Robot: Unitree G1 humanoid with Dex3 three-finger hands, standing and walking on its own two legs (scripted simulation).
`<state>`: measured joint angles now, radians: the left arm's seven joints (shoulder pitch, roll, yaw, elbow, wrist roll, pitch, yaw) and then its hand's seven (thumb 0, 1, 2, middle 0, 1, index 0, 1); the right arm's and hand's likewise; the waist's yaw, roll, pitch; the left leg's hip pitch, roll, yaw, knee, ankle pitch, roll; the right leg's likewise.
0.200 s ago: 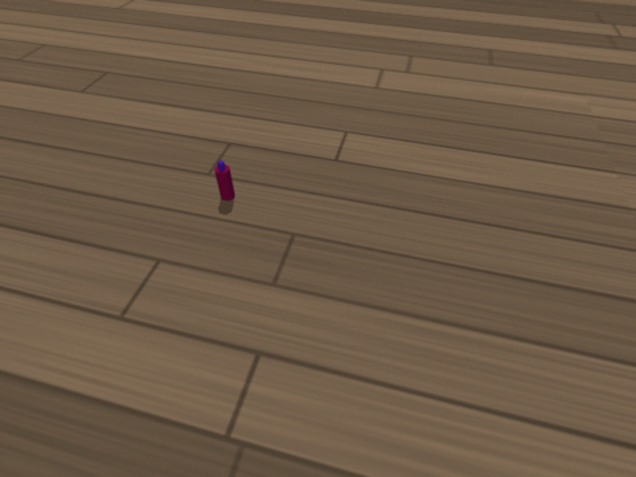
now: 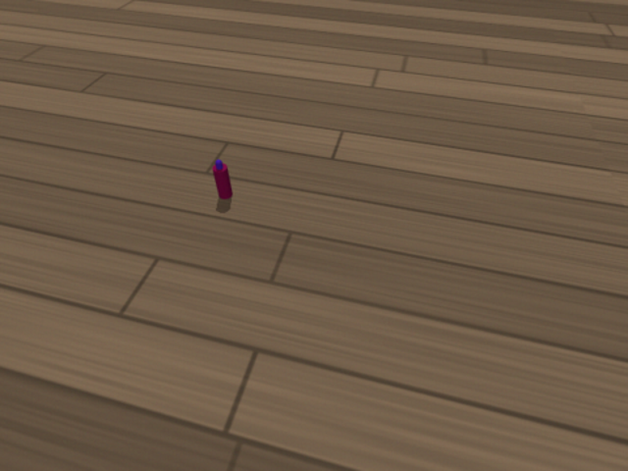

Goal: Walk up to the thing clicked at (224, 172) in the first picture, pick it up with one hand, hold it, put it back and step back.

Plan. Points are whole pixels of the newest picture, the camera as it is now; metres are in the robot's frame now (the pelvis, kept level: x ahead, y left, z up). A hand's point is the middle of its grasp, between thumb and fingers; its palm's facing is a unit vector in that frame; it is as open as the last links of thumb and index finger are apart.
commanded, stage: stand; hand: left
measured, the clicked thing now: (222, 178) +1.44 +0.47 -0.68
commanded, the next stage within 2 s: walk up in 0.92 s
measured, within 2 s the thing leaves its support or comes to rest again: neither
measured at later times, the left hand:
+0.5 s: hand out of the picture +0.08 +0.25 -0.16, palm faces -0.03 -0.94 -0.34, open 7.4 cm
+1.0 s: hand out of the picture +0.08 +0.26 -0.15, palm faces +0.00 -0.94 -0.33, open 7.4 cm
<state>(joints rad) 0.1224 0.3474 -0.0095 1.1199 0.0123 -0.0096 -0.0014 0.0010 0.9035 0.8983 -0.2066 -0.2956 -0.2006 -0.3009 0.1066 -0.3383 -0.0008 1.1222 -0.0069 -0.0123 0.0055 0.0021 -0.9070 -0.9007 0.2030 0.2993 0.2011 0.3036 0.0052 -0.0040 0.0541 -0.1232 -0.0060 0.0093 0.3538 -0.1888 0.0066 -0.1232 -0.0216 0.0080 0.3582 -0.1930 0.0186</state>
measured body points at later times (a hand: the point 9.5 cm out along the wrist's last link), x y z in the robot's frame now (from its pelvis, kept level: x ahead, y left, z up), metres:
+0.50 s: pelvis +0.01 +0.00 +0.00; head +0.01 +0.00 +0.45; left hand +0.08 +0.30 -0.13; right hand +0.09 -0.30 -0.13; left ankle +0.00 +0.11 -0.75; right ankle +0.00 -0.13 -0.75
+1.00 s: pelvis +0.01 +0.00 +0.00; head +0.01 +0.00 +0.45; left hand +0.08 +0.31 -0.13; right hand +0.08 -0.31 -0.13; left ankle +0.00 +0.11 -0.74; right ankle +0.00 -0.13 -0.74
